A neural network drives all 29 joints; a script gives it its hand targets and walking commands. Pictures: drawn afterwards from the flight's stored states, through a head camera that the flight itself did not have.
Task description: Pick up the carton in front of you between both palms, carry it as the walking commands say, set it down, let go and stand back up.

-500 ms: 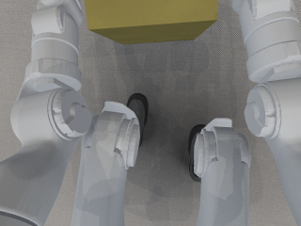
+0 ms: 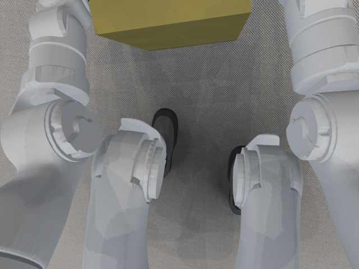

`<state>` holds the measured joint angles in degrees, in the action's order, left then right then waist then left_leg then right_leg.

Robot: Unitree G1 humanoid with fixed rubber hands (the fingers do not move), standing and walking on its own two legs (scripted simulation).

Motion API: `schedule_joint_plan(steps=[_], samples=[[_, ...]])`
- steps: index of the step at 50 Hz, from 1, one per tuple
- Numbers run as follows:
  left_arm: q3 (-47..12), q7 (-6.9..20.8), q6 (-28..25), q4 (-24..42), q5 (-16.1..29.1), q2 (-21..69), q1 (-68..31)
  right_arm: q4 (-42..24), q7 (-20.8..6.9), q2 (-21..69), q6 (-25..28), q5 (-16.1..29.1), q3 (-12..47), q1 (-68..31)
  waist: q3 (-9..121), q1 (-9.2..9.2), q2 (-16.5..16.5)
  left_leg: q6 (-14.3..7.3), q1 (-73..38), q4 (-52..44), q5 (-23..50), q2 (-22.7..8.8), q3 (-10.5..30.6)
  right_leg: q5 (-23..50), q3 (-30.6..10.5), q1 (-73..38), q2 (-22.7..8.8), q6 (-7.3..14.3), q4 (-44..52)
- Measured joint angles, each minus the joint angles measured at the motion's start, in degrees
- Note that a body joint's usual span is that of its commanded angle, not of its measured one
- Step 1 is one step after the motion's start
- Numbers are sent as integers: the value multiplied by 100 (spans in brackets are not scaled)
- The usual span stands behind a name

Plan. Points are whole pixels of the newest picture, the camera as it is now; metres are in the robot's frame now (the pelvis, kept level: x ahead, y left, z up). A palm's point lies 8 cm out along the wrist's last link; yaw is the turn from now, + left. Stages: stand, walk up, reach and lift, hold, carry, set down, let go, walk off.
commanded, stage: set down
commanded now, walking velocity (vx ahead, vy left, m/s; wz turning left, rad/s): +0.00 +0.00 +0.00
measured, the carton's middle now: out of the picture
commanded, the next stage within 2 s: let go in 1.32 s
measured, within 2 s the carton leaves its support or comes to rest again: neither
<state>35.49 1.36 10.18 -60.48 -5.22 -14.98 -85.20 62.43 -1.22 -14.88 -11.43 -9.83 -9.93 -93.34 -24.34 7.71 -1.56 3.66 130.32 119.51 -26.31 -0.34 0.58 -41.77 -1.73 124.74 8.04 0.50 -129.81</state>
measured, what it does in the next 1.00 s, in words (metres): rises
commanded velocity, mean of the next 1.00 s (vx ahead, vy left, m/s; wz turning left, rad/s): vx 0.00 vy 0.00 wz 0.00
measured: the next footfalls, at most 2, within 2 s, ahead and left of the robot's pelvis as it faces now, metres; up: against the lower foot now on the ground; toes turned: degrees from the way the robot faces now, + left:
none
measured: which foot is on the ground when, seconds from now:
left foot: down 0.00-1.00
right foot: down 0.00-1.00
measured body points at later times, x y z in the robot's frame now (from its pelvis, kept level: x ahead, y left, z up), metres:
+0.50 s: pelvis -0.01 +0.01 +0.01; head +0.37 +0.01 +0.25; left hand +0.54 +0.26 -0.13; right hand +0.63 -0.11 -0.12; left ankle +0.15 +0.14 -0.34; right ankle +0.07 -0.10 -0.34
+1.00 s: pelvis +0.01 +0.01 +0.14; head +0.36 +0.02 +0.42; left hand +0.54 +0.27 +0.03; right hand +0.63 -0.12 +0.03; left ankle +0.15 +0.14 -0.34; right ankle +0.07 -0.10 -0.34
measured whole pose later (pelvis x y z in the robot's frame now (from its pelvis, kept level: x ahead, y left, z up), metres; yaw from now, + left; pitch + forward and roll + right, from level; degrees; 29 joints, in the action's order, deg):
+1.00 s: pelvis +0.01 +0.01 +0.14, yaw -1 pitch +49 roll +0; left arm 22.9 -7.6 14.7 -42.2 4.9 -12.0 -70.9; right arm 58.0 -0.8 -27.1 -16.1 3.3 -3.1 -85.7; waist -2.4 9.6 1.7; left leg 1.3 118.6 90.9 -21.1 0.3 1.1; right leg -33.8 -1.4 113.1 4.4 0.0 -98.1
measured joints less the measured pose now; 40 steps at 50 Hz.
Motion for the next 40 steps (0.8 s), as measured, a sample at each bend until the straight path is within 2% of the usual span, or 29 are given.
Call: schedule_joint_plan(steps=[3,8,13,16,22,26,31,36,40], samples=[[-76,-120,-249,-279,35,-2,-63,69,114,-183,109,150,337,23,-106,28,-4,10,-53,1,12,-6,-19,13,-22,-38,4,-24,-18],[-531,-513,-623,-685,605,-129,-161,305,410,-836,203,1007,1056,-59,-359,64,15,-32,-153,-9,15,-46,-63,41,-58,-119,14,-63,-4],[-918,-649,-755,-769,1073,-322,-162,435,396,-1325,242,1832,1705,-318,-373,54,140,-129,-97,36,-15,-151,-116,75,-35,-35,-44,-30,9],[-1070,-702,-753,-546,1221,-356,-106,432,354,-1425,234,2093,1894,-475,-285,65,169,-181,-37,48,-10,-182,-140,104,-42,21,-60,-69,26],[-1406,-839,-530,124,1450,-222,76,191,377,-1411,134,1958,1692,-426,91,98,152,-224,40,-119,109,-94,-165,152,-63,50,-158,-99,174],[-1514,-963,-227,627,1446,-79,181,-73,430,-1405,-89,1827,1495,-201,384,143,199,-195,-76,-393,198,13,-91,201,12,-105,-265,-51,456],[-1444,-1017,91,772,1263,34,369,148,353,-1308,-310,1603,1114,-84,909,196,311,-153,-295,-910,264,84,12,306,97,-338,-337,6,1027],[-1376,-969,142,883,1084,155,652,401,206,-1229,-282,1396,762,19,1426,199,374,-150,-458,-1414,312,111,69,406,131,-508,-371,16,1594],[-1345,-946,172,1127,1003,244,851,298,139,-1222,-248,1322,639,180,1711,191,363,-173,-586,-1759,343,107,84,484,127,-637,-374,-4,1990]])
